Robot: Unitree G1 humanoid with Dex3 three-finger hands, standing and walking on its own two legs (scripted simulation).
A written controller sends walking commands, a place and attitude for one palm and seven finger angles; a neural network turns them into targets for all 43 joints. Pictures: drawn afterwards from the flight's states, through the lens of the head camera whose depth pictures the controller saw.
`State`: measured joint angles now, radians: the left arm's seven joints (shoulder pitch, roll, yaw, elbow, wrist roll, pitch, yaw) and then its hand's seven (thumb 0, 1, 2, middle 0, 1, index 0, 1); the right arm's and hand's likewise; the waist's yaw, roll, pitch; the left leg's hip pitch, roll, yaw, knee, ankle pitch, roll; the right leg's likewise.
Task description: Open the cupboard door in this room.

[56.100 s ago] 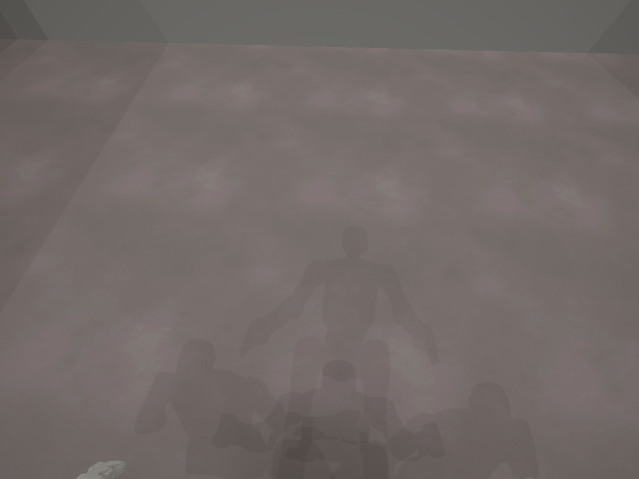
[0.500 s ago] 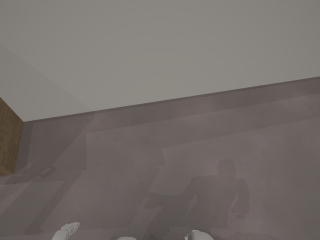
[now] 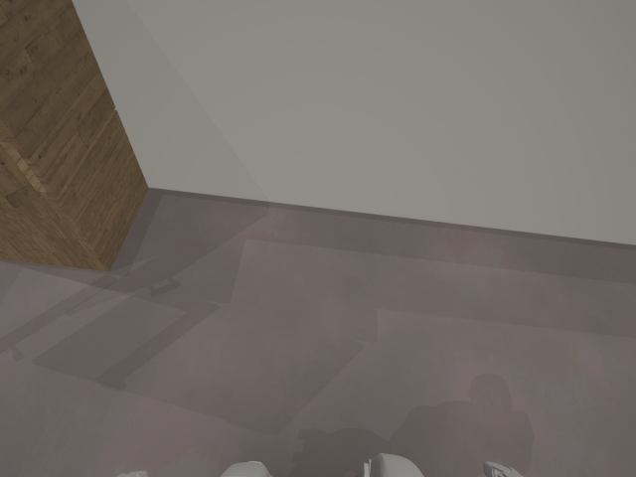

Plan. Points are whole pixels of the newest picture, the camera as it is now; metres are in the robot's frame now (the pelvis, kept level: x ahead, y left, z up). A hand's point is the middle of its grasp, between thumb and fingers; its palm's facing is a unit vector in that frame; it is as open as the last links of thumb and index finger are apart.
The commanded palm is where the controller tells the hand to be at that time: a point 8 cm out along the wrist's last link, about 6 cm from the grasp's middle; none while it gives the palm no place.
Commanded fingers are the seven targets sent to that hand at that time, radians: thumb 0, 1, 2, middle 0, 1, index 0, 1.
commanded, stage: turn to face it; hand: left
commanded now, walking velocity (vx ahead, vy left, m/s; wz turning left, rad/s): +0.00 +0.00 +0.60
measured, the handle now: out of the picture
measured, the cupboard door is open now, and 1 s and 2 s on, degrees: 49 49 49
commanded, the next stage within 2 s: take the last steps up to it in 1.32 s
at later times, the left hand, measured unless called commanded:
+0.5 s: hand out of the picture +0.00 +0.19 -0.17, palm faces +0.32 -0.93 -0.20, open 7.3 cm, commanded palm none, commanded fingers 0.00 0.90 0.90 -0.20 -0.30 -0.20 -0.30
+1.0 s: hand out of the picture -0.03 +0.18 -0.15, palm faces +0.58 -0.77 -0.28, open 7.3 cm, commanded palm none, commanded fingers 0.00 0.90 0.90 -0.20 -0.30 -0.20 -0.30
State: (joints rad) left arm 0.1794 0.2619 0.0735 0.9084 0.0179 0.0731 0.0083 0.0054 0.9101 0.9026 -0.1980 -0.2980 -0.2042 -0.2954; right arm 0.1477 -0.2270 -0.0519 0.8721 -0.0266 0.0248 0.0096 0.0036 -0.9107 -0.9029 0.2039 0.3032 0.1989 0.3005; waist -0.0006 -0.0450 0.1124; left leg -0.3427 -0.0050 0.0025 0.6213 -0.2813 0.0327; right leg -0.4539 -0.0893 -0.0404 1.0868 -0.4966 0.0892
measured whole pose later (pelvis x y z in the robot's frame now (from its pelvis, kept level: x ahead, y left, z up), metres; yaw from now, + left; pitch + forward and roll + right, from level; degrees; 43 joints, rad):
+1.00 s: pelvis +0.01 -0.05 +0.01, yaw +37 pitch -1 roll +1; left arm 0.19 0.22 0.05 0.86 0.03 0.03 0.02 0.00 0.91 0.90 -0.20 -0.30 -0.20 -0.30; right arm 0.18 -0.25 -0.09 0.92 -0.02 0.08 0.03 0.01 -0.91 -0.90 0.20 0.30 0.20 0.30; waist -0.02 0.01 0.10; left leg -0.48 -0.02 0.00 1.04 -0.47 -0.04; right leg -0.23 -0.09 -0.08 0.54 -0.30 0.03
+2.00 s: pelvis +0.04 +0.07 +0.01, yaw +53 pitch -1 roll +0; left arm 0.21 0.21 0.06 1.02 0.03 0.01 -0.03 0.01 0.91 0.90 -0.19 -0.30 -0.20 -0.29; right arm 0.34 -0.15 -0.02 1.06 -0.03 -0.05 -0.01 0.00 -0.91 -0.90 0.20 0.30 0.20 0.30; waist 0.01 -0.02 0.05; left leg -0.09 -0.01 0.10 0.38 -0.28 0.04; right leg -0.47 -0.11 -0.09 0.84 -0.31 0.02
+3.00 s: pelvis +0.22 +0.37 +0.01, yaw +54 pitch -1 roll -1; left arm 0.19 0.15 0.06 1.01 0.02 -0.05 0.01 -0.01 0.93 0.90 -0.20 -0.30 -0.20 -0.30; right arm 0.31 -0.17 -0.04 1.11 -0.02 0.00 0.00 0.01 -0.92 -0.90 0.20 0.30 0.20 0.30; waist -0.01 0.01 0.06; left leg -0.36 0.06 0.08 0.89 -0.47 -0.02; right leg -0.24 -0.05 -0.14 0.49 -0.24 -0.01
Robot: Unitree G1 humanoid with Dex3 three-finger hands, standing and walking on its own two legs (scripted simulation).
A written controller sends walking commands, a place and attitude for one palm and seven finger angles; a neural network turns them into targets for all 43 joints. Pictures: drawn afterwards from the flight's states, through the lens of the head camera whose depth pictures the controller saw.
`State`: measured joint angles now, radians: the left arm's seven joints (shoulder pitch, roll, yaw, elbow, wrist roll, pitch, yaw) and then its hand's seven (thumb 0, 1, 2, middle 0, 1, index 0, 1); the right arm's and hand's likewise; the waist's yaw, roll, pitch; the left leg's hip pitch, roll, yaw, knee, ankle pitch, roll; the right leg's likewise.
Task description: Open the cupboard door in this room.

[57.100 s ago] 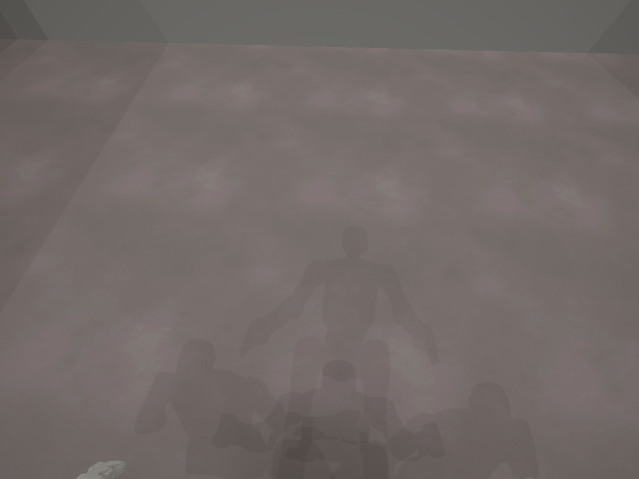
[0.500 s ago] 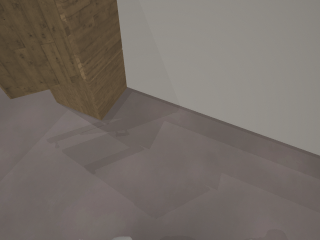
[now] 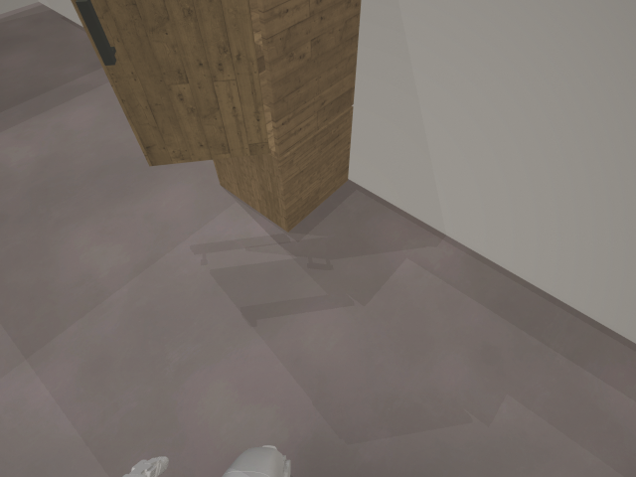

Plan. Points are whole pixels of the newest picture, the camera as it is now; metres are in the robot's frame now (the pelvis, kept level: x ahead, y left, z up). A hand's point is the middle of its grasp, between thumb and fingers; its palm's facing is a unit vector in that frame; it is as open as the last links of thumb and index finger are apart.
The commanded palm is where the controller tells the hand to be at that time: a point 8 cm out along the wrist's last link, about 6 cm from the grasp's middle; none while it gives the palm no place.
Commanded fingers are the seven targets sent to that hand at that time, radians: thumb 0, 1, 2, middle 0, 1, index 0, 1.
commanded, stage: turn to face it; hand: left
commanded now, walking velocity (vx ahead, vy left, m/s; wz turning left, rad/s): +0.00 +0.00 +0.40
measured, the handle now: (99, 28) +0.96 +0.53 +0.08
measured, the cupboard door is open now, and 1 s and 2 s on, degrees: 49 49 49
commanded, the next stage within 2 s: take the last steps up to it in 0.32 s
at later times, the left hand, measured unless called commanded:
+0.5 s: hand out of the picture +0.03 +0.21 -0.16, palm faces +0.23 -0.94 -0.26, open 7.3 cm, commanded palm none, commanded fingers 0.00 0.90 0.90 -0.20 -0.30 -0.20 -0.30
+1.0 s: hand out of the picture +0.08 +0.28 -0.16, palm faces +0.31 -0.93 -0.19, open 7.4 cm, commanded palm none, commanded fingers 0.00 0.90 0.90 -0.20 -0.30 -0.20 -0.30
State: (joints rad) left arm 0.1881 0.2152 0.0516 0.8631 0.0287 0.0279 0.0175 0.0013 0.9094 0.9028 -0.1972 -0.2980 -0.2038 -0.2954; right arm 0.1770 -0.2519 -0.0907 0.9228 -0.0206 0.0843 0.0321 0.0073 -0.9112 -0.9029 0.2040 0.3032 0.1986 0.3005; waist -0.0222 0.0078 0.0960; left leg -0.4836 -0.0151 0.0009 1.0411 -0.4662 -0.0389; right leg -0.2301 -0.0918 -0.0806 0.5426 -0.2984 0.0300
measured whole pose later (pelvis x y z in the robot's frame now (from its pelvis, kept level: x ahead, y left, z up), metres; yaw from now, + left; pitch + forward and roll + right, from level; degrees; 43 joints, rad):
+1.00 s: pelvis +0.09 +0.08 +0.01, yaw +16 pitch -1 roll +0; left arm 0.21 0.21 0.06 1.02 0.03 0.01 -0.03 0.01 0.91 0.90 -0.19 -0.30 -0.20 -0.29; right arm 0.34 -0.15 -0.02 1.06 -0.03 -0.05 -0.01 0.00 -0.91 -0.90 0.20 0.30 0.20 0.30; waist 0.01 -0.02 0.05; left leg -0.09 -0.01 0.10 0.38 -0.28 0.04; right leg -0.47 -0.11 -0.09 0.84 -0.31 0.02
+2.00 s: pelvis +0.42 +0.20 +0.00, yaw +17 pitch -1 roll -1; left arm 0.19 0.15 0.06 1.01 0.02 -0.05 0.01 -0.01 0.93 0.90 -0.20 -0.30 -0.20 -0.30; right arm 0.31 -0.17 -0.04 1.11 -0.02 0.00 0.00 0.01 -0.92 -0.90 0.20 0.30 0.20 0.30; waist -0.01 0.01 0.06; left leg -0.36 0.06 0.08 0.89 -0.47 -0.02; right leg -0.24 -0.05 -0.14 0.49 -0.24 -0.01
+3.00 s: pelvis +0.43 +0.25 +0.00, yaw +14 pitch +0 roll +1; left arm 0.28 0.20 -0.01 1.06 0.03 0.01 0.02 0.00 0.91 0.90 -0.20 -0.30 -0.20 -0.30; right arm 0.30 -0.19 0.00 1.00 -0.02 -0.01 -0.01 0.01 -0.93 -0.90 0.21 0.30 0.20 0.30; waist 0.00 0.03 0.03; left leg -0.22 -0.04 0.11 0.49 -0.27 0.07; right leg -0.26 -0.06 0.04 0.54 -0.28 0.02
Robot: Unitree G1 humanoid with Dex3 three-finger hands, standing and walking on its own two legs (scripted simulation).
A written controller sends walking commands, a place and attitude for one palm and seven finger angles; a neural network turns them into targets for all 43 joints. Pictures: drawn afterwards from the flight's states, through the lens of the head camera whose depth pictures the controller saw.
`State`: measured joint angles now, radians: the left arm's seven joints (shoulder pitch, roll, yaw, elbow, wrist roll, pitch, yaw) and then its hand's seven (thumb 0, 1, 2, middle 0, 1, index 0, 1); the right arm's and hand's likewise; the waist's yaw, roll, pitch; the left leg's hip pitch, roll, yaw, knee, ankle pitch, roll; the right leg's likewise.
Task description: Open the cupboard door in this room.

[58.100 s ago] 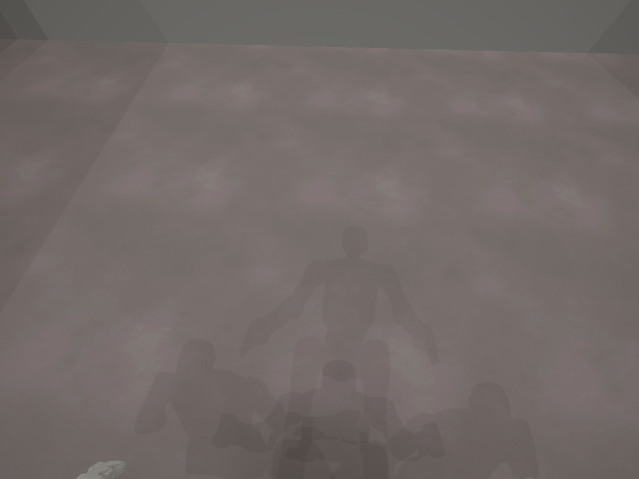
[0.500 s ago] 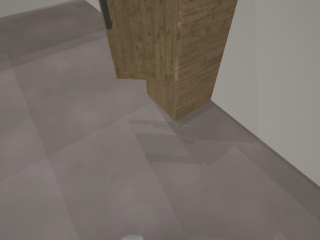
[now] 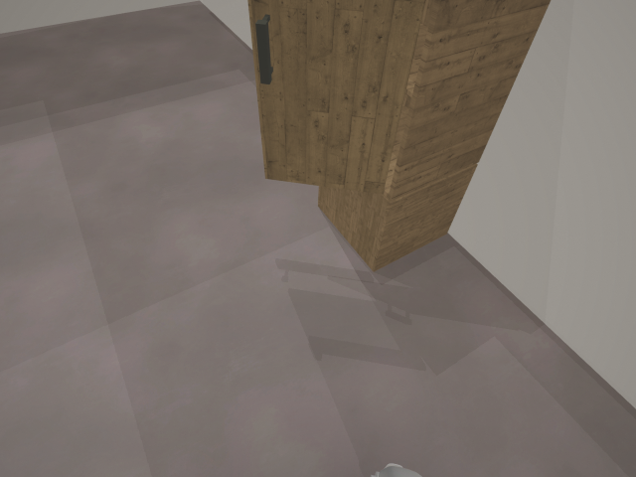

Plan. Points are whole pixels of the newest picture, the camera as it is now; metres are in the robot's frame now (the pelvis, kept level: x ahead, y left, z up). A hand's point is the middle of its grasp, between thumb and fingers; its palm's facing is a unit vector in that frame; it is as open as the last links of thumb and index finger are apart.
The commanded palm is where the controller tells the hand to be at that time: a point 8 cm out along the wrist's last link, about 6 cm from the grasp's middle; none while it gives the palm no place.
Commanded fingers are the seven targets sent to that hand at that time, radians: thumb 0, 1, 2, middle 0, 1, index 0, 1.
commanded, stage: take the last steps up to it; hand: left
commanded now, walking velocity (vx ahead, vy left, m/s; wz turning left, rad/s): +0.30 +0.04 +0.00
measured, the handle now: (266, 49) +0.96 +0.19 +0.07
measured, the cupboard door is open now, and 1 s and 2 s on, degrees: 49 49 49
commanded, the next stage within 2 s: come to a stop and stand still in 0.82 s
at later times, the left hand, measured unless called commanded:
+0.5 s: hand (179, 475) +0.15 +0.21 -0.19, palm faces +0.10 -0.98 -0.17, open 7.2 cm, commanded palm none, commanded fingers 0.00 0.90 0.90 -0.20 -0.30 -0.20 -0.30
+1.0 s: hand (221, 304) +0.43 +0.21 -0.17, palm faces +0.07 -0.98 -0.19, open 7.2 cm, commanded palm none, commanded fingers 0.00 0.90 0.90 -0.20 -0.30 -0.20 -0.30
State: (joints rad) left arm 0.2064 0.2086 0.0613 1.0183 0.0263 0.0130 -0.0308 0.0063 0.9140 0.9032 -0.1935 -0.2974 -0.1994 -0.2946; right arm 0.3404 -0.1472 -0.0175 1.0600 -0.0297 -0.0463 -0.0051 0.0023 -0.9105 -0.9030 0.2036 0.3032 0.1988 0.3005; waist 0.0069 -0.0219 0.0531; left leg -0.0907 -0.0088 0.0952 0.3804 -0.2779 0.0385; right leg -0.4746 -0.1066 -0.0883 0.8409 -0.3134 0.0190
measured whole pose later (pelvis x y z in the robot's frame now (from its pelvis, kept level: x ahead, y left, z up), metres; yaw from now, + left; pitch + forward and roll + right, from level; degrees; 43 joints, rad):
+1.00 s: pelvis +0.35 +0.03 -0.01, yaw +1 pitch -1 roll -1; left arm 0.19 0.15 0.06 1.01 0.02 -0.05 0.01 -0.01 0.93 0.90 -0.20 -0.30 -0.20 -0.30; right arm 0.31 -0.17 -0.04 1.11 -0.02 0.00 0.00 0.01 -0.92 -0.90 0.20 0.30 0.20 0.30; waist -0.01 0.01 0.06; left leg -0.36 0.06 0.08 0.89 -0.47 -0.02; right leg -0.24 -0.05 -0.14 0.49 -0.24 -0.01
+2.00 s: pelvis +0.37 +0.07 -0.01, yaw -2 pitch +0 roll +1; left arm 0.28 0.20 -0.01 1.06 0.03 0.01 0.02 0.00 0.91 0.90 -0.20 -0.30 -0.20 -0.30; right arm 0.30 -0.19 0.00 1.00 -0.02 -0.01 -0.01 0.01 -0.93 -0.90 0.21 0.30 0.20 0.30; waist 0.00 0.03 0.03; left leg -0.22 -0.04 0.11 0.49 -0.27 0.07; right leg -0.26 -0.06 0.04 0.54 -0.28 0.02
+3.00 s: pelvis +0.39 +0.01 -0.01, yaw +1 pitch +2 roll +1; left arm 0.38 0.17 0.17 0.32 -0.17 -0.21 -0.04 0.01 0.87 0.88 -0.20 -0.33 -0.21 -0.32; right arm 0.27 -0.25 -0.06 0.84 0.01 -0.22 -0.06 0.01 -0.91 -0.90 0.20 0.30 0.20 0.30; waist -0.02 0.03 -0.02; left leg -0.28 0.02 0.02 0.56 -0.31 -0.03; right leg -0.30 0.00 -0.06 0.59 -0.33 -0.04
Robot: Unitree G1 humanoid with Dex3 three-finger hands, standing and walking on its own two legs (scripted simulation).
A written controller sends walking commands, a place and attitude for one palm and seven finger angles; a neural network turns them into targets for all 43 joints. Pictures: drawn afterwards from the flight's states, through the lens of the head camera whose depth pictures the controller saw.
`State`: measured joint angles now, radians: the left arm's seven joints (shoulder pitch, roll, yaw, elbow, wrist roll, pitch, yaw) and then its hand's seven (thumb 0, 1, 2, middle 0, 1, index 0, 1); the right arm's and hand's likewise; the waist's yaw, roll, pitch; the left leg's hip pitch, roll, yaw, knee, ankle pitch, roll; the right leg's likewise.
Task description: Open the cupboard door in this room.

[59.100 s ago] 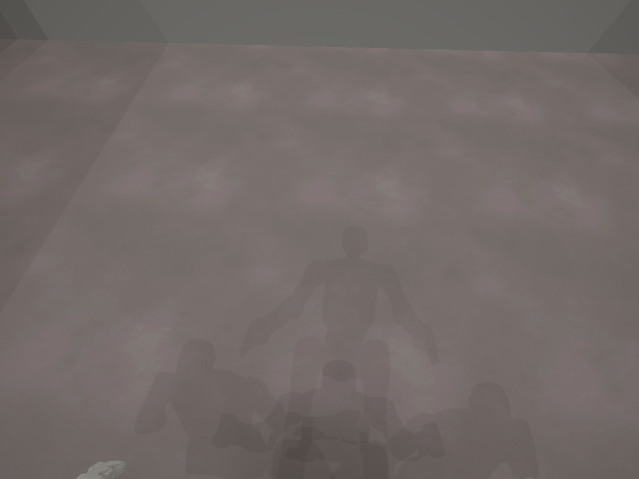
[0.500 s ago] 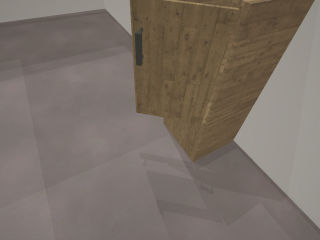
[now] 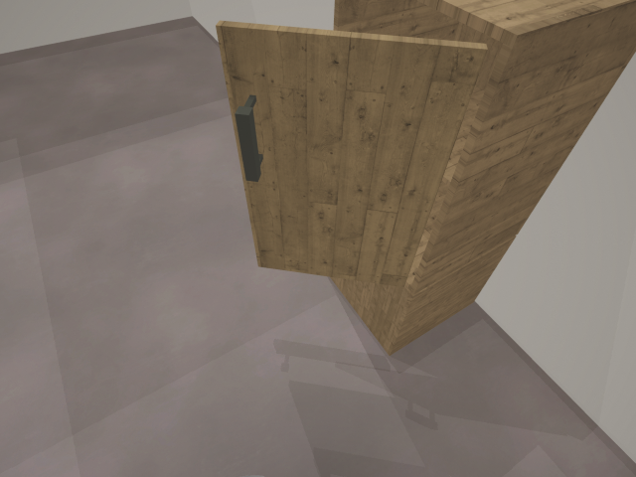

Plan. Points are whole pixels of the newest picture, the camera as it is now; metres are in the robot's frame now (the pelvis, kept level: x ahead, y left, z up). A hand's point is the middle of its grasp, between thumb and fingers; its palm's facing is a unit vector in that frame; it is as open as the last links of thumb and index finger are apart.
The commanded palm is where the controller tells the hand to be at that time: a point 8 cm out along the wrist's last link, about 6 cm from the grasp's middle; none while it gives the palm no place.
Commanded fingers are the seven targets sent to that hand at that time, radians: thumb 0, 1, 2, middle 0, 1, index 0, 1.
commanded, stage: come to a stop and stand still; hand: left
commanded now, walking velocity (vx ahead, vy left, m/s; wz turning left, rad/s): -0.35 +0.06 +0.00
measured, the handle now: (252, 139) +0.61 +0.14 +0.08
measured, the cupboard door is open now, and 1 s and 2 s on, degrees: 49 49 49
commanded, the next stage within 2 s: look again from close up in 1.10 s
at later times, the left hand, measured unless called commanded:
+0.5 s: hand out of the picture +0.09 +0.21 -0.17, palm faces +0.03 -0.96 -0.26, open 7.3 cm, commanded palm none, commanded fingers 0.00 0.90 0.90 -0.20 -0.30 -0.20 -0.30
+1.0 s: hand out of the picture +0.04 +0.23 -0.17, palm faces -0.06 -0.96 -0.26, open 7.3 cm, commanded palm none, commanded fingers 0.00 0.90 0.90 -0.20 -0.30 -0.20 -0.30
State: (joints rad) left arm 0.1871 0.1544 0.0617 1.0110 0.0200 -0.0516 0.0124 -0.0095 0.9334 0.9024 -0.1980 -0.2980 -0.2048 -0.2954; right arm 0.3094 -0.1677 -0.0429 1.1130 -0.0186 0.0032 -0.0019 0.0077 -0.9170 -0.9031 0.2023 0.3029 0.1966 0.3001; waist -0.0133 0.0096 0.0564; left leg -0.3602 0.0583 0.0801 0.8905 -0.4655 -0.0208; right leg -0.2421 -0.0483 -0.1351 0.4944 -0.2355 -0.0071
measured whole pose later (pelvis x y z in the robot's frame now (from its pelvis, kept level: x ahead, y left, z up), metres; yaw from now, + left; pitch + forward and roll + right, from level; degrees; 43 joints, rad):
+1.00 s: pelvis +0.02 +0.04 +0.00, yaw -3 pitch +0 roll +1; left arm 0.28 0.20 -0.01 1.06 0.03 0.01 0.02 0.00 0.91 0.90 -0.20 -0.30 -0.20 -0.30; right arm 0.30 -0.19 0.00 1.00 -0.02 -0.01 -0.01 0.01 -0.93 -0.90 0.21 0.30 0.20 0.30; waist 0.00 0.03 0.03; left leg -0.22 -0.04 0.11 0.49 -0.27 0.07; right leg -0.26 -0.06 0.04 0.54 -0.28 0.02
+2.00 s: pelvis +0.04 -0.02 -0.01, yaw +0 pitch +2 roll +1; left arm 0.38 0.17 0.17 0.32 -0.17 -0.21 -0.04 0.01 0.87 0.88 -0.20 -0.33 -0.21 -0.32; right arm 0.27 -0.25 -0.06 0.84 0.01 -0.22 -0.06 0.01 -0.91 -0.90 0.20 0.30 0.20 0.30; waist -0.02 0.03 -0.02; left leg -0.28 0.02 0.02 0.56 -0.31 -0.03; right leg -0.30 0.00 -0.06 0.59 -0.33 -0.04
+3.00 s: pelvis +0.00 +0.03 -0.04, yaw +1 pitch +5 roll -3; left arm 0.14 0.38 0.34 0.16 -0.33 -0.20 -0.47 -0.01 -0.25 0.41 -0.28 -1.04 -0.29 -1.04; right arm 0.26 -0.27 0.05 0.56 0.04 -0.28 -0.08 0.01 -0.91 -0.90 0.21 0.30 0.20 0.30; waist 0.01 0.02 -0.07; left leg -0.55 0.01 0.00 0.88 -0.42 0.04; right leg -0.50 -0.02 -0.06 0.80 -0.38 0.02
